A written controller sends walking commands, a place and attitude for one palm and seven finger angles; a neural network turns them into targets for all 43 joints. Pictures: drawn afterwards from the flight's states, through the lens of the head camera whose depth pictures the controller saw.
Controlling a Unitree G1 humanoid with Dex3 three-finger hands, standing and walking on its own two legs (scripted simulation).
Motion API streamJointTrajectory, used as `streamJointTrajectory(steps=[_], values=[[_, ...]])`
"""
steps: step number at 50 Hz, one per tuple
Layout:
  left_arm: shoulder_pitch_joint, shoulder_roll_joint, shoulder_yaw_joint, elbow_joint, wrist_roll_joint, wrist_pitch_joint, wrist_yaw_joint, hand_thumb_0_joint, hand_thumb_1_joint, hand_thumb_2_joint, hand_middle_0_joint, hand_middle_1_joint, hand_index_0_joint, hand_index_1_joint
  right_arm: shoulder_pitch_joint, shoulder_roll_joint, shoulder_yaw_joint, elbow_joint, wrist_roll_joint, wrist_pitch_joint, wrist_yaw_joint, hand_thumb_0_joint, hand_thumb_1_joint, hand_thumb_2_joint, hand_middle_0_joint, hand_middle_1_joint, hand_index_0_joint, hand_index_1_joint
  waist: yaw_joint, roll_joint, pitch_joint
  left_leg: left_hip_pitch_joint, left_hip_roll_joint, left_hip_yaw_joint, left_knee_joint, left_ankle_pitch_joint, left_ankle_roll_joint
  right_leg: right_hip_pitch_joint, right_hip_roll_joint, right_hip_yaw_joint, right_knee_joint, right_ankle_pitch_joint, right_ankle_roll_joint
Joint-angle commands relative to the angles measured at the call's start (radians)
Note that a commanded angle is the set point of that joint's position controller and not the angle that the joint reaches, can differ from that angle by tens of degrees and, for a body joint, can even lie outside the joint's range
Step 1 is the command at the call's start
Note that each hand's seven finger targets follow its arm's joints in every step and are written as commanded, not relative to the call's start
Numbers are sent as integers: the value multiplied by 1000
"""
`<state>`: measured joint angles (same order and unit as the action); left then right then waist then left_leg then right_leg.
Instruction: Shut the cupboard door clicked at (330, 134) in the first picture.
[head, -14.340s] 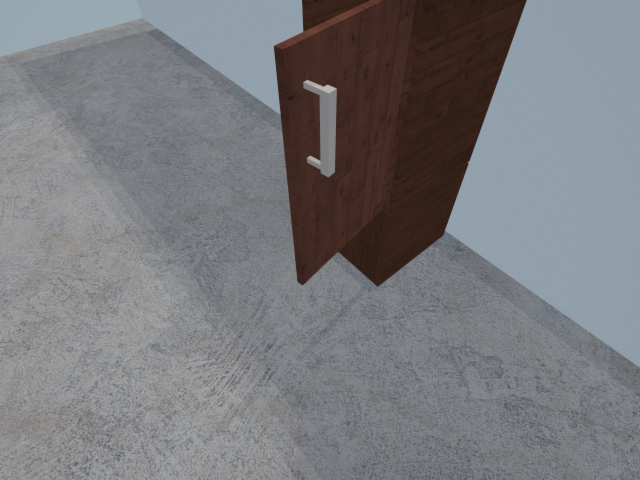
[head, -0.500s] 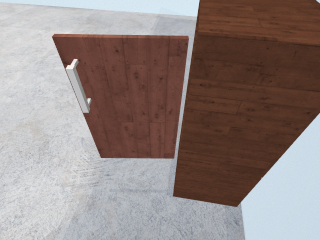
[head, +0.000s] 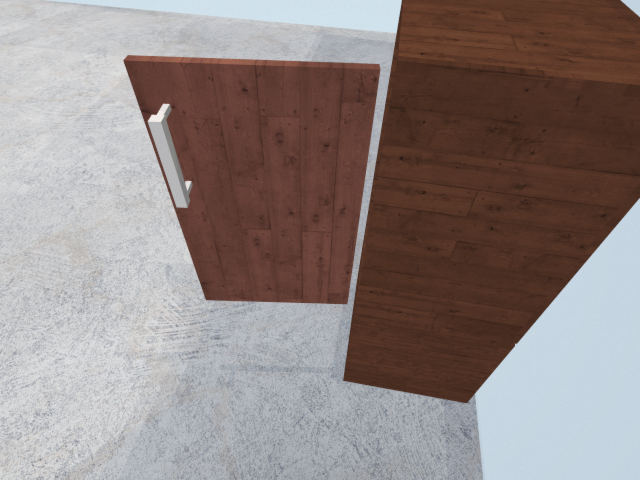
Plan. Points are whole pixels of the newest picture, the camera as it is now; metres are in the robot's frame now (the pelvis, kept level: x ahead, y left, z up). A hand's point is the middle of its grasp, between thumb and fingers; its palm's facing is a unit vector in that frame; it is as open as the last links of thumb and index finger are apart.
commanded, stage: shuffle to correct the standing spot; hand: left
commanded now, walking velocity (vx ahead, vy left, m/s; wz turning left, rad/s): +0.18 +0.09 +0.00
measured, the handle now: (174, 158) +0.55 +0.27 +0.10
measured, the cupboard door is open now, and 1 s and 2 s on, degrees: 99 99 99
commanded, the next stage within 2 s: come to a stop and stand still in 0.48 s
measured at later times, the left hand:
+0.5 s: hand out of the picture +0.11 +0.22 -0.18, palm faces +0.04 -0.98 -0.21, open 7.3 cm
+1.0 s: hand (114, 477) +0.16 +0.31 -0.17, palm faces +0.06 -0.95 -0.30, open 7.4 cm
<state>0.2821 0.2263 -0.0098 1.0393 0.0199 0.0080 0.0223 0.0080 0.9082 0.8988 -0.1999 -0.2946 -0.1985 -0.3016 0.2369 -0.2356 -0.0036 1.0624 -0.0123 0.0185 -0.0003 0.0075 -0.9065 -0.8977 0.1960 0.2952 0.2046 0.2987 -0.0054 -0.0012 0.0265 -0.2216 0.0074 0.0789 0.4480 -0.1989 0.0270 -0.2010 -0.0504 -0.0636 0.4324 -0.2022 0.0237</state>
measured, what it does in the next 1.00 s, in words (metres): walks ahead: right foot, then left foot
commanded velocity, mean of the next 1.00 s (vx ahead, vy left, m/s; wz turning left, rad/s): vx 0.03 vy -0.01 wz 0.03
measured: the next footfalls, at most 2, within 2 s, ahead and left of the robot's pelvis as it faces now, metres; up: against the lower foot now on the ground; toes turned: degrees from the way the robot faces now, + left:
right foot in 0.46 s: +0.12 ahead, -0.09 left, +0.00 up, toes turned -9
left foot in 0.72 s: +0.22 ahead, +0.24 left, +0.00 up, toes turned +9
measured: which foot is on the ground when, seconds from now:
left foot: down 0.00-0.46, up 0.48-0.70, down 0.72-0.98, up 1.00-1.00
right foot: down 0.00-0.22, up 0.24-0.44, down 0.46-0.72, up 0.74-0.96, down 0.98-1.00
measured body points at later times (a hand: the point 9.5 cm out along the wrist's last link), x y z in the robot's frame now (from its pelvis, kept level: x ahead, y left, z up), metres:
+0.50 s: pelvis +0.07 +0.04 -0.01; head +0.09 +0.03 +0.44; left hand +0.11 +0.27 -0.16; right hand -0.01 -0.17 -0.17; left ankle +0.03 +0.10 -0.73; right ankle +0.08 -0.08 -0.74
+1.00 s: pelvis +0.12 +0.09 -0.02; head +0.17 +0.07 +0.43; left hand +0.16 +0.35 -0.15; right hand +0.23 -0.14 -0.17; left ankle +0.18 +0.23 -0.74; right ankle +0.14 +0.00 -0.74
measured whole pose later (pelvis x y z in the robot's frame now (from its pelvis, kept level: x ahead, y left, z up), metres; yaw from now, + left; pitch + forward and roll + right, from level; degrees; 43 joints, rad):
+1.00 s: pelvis +0.12 +0.09 -0.02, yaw +1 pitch -1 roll +1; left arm 0.25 0.21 0.05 0.93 0.02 0.03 0.02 0.01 0.91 0.90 -0.20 -0.29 -0.20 -0.30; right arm 0.10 -0.19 -0.04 0.96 -0.01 0.03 -0.04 0.00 -0.90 -0.90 0.20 0.30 0.21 0.30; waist 0.01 0.03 0.12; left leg -0.38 0.08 0.09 0.62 -0.25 -0.02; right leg -0.31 -0.01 -0.08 0.63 -0.28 -0.01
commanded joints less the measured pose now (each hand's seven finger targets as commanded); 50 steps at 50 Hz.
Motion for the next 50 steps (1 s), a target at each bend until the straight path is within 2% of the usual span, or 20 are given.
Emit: streamJointTrajectory(steps=[1, 7, 11, 13, 16, 20, 21, 23, 24, 29, 33, 34, 36, 38, 40, 42, 47, 48, 49, 50], values=[[38, 127, 34, -42, 5, -11, 13, 0, 900, 900, -200, -300, -200, -300, 58, -80, -19, -25, -7, -5, -1, 0, -900, -900, 200, 300, 200, 300, -1, -35, 61, -64, 51, -73, -72, -299, -18, -93, -105, 145, -171, -416, -49], [72, 115, 49, -30, -2, -14, 13, 0, 900, 900, -200, -300, -200, -300, 154, -45, -13, -7, -4, -17, -5, 0, -900, -900, 200, 300, 200, 300, -12, -41, 71, -45, 34, -43, -16, -204, -10, -88, -133, 152, -113, -348, -89], [69, 28, 37, -44, 12, -3, 6, 0, 900, 900, -200, -300, -200, -300, 218, -111, -32, 5, -6, -19, -13, 0, -900, -900, 200, 300, 200, 300, -23, 172, 148, -63, 195, -298, -286, -530, 58, -190, 11, -53, 185, -276, -27], [36, 3, 27, -61, 13, -10, 0, 0, 900, 900, -200, -300, -200, -300, 255, -104, -32, 15, -4, -32, -18, 0, -900, -900, 200, 300, 200, 300, -31, 162, 148, 66, 258, -385, -308, -367, 126, -320, -4, -39, 351, -272, -29], [-13, -24, 29, -76, 3, -28, -6, 0, 900, 900, -200, -300, -200, -300, 273, -68, -17, 28, -11, -46, -24, 0, -900, -900, 200, 300, 200, 300, -37, 79, 94, 139, 270, -307, -229, 13, 167, -310, -42, -25, 351, -285, -33], [100, -46, 40, -42, -2, -38, -6, 0, 900, 900, -200, -300, -200, -300, 202, -50, -12, 21, 2, -50, -29, 0, -900, -900, 200, 300, 200, 300, 33, 48, 17, -7, 172, -161, -96, 108, 113, 29, -9, -78, 63, -69, -27], [161, -19, 51, -20, -1, -44, 1, 0, 900, 900, -200, -300, -200, -300, 183, -34, -11, 14, 10, -52, -27, 0, -900, -900, 200, 300, 200, 300, 62, -9, 2, -154, 125, -115, -20, 7, 77, 209, -59, -20, 5, -19, -43], [296, 142, 90, 11, -4, -54, 22, 0, 900, 900, -200, -300, -200, -300, 130, -1, -19, -45, 8, -43, -16, 0, -900, -900, 200, 300, 200, 300, 118, -262, -29, -463, 5, 10, 373, -399, -13, 395, -480, 452, -214, -89, -232], [291, 126, 93, 13, -9, -51, 27, 0, 900, 900, -200, -300, -200, -300, 78, -26, -34, -56, -4, -36, -12, 0, -900, -900, 200, 300, 200, 300, 115, -102, 29, -462, 49, -49, 539, -373, -16, 284, -495, 451, -247, -135, -284], [52, 70, 84, -50, 13, -64, 29, 0, 900, 900, -200, -300, -200, -300, 87, 43, -41, -67, -1, -18, 22, 0, -900, -900, 200, 300, 200, 300, 0, -151, 117, -322, 138, -77, 485, -229, -35, -27, -354, 122, -218, -42, -176], [-3, 88, 82, -66, 8, -36, 15, 0, 900, 900, -200, -300, -200, -300, 187, 61, -35, -30, 0, -23, 18, 0, -900, -900, 200, 300, 200, 300, -43, -104, 60, 23, 28, 82, 137, 80, -65, -156, -172, -93, -10, 41, -70], [19, 72, 75, -64, 2, -22, 15, 0, 900, 900, -200, -300, -200, -300, 227, 19, -40, -14, -3, -30, 12, 0, -900, -900, 200, 300, 200, 300, -48, 10, 27, 100, 51, 41, 84, 172, -72, -169, -136, -106, 115, 4, -44], [87, 10, 60, -75, -15, -2, 15, 0, 900, 900, -200, -300, -200, -300, 237, -123, -66, -35, -8, -41, -9, 0, -900, -900, 200, 300, 200, 300, -28, 335, -45, 87, 310, -268, -65, 564, 33, -166, -28, -94, 310, -339, 33], [88, 21, 58, -94, -10, 0, 18, 0, 900, 900, -200, -300, -200, -300, 128, -174, -76, -81, -14, -39, -23, 0, -900, -900, 200, 300, 200, 300, -3, 145, 12, -31, 367, -290, -102, 529, 121, -125, -28, -20, 405, -406, 13], [84, 0, 51, -67, -8, 8, 23, 0, 900, 900, -200, -300, -200, -300, 83, -138, -66, -80, -15, -38, -39, 0, -900, -900, 200, 300, 200, 300, -16, 253, -39, 65, 354, -258, -28, 851, 133, -166, -39, 5, 427, -352, 13], [76, 24, 58, -90, -9, 14, 17, 0, 900, 900, -200, -300, -200, -300, 64, -141, -73, -93, -14, -21, -47, 0, -900, -900, 200, 300, 200, 300, -25, 243, -82, 130, 350, -227, 10, 918, 141, -187, -13, 15, 401, -330, 6], [141, 40, 76, -115, -1, 21, -2, 0, 900, 900, -200, -300, -200, -300, -74, -150, -92, -134, -5, -2, -56, 0, -900, -900, 200, 300, 200, 300, 36, 125, -171, 35, 299, -153, 77, 561, 83, -4, 10, 25, 132, -38, -14], [173, 72, 82, -121, 11, 16, -1, 0, 900, 900, -200, -300, -200, -300, -98, -112, -90, -146, 1, 6, -53, 0, -900, -900, 200, 300, 200, 300, 56, -43, -125, -76, 200, -92, 166, 274, 25, 44, -36, 93, -10, 206, -20], [131, 137, 89, -132, 27, 14, 6, 0, 900, 900, -200, -300, -200, -300, -77, -30, -77, -156, 8, 16, -41, 0, -900, -900, 200, 300, 200, 300, 41, -307, -75, -213, 22, 25, 307, -208, -40, 48, -213, 282, -96, 436, -74], [88, 140, 80, -143, 21, 13, 9, 0, 900, 900, -200, -300, -200, -300, -93, -9, -75, -164, 9, 34, -39, 0, -900, -900, 200, 300, 200, 300, 45, -292, -67, -199, 4, -59, 470, -398, -38, -44, -290, 298, -109, 459, -171]])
